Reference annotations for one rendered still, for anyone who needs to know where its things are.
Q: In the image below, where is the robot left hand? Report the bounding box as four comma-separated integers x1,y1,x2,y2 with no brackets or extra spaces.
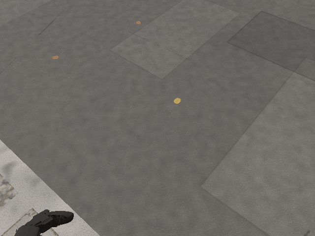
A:
15,209,74,236

